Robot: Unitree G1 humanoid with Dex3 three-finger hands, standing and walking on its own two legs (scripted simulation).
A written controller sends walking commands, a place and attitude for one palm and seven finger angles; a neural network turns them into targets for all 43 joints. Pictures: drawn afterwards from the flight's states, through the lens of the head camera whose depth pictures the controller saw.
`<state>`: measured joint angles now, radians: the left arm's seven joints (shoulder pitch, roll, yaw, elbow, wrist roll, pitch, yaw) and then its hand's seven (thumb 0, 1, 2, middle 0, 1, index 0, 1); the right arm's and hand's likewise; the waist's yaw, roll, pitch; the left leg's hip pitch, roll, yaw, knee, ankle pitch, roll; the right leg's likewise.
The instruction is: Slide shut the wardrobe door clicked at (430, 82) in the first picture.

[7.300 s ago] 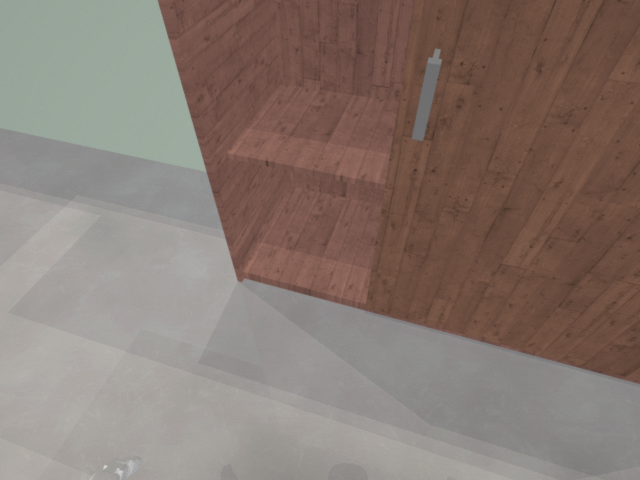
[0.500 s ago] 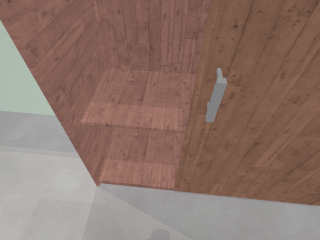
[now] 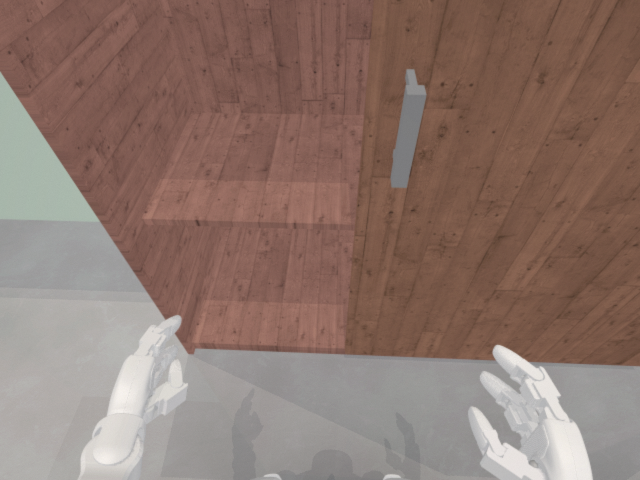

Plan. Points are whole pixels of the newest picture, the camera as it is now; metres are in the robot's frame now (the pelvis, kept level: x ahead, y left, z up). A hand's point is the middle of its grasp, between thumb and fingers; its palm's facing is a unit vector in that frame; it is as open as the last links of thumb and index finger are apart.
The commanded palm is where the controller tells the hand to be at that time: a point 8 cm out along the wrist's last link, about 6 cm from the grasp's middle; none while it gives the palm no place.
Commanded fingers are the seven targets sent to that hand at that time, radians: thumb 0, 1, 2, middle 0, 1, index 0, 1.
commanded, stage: raise the hand with hooked fingers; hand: right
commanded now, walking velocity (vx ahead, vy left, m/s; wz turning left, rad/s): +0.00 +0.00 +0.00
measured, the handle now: (404, 131) +0.53 -0.10 +0.16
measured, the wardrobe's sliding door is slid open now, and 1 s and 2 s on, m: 0.48 0.48 0.48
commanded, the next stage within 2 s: move the hooked fingers beside the handle in 1.62 s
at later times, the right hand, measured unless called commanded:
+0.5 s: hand (587, 361) +0.23 -0.25 +0.11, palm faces +0.15 +0.98 -0.09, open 11.9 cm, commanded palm +0.20 -0.29 +0.11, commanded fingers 0.00 0.27 -0.40 0.28 1.05 0.28 1.05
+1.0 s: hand out of the picture +0.27 -0.29 +0.16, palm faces +0.10 +0.99 -0.06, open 13.9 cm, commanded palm +0.24 -0.34 +0.17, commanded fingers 0.00 0.50 -0.30 0.30 1.20 0.30 1.20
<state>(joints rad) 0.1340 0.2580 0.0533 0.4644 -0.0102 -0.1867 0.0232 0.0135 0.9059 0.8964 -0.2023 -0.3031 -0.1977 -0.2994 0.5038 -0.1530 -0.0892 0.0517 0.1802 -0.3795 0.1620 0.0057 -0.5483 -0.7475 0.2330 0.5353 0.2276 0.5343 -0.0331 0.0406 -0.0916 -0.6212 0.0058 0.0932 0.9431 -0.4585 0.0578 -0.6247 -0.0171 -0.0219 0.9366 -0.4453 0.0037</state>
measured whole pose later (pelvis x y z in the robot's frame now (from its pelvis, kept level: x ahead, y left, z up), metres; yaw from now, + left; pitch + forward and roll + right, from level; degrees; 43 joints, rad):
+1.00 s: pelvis +0.01 -0.03 +0.04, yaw -1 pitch +1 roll +1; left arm 0.22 0.26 -0.08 0.61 -0.06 -0.28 0.10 0.02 0.90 0.90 -0.21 -0.30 -0.20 -0.30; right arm 0.04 -0.38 -0.39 0.14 0.32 -0.01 0.39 -0.01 0.48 -0.31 0.30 1.19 0.29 1.19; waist -0.05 -0.05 -0.03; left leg -0.29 0.00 0.10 0.58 -0.31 0.02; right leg -0.32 0.00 -0.01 0.63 -0.33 -0.03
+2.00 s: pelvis +0.00 -0.01 +0.05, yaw +0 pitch -1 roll +0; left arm 0.22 0.28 -0.06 0.67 -0.07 -0.29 0.13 0.02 0.90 0.90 -0.21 -0.30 -0.20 -0.30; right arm -0.18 -0.39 -0.40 0.36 0.30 -0.04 0.38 -0.02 0.50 -0.30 0.30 1.20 0.30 1.20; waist -0.02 -0.05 -0.01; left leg -0.26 -0.01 0.10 0.54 -0.27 0.04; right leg -0.28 -0.01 -0.02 0.56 -0.28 0.00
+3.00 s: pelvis +0.02 -0.01 +0.05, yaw +1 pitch +3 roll +0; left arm 0.30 0.26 -0.04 0.68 -0.05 -0.13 0.06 0.01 0.90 0.90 -0.21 -0.30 -0.20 -0.30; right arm -0.52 -0.29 -0.28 0.68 0.18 -0.11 0.14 -0.02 0.50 -0.30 0.30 1.20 0.30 1.20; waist 0.04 -0.04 -0.04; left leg -0.33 -0.01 0.07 0.55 -0.29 0.03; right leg -0.33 -0.01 -0.04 0.56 -0.29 -0.01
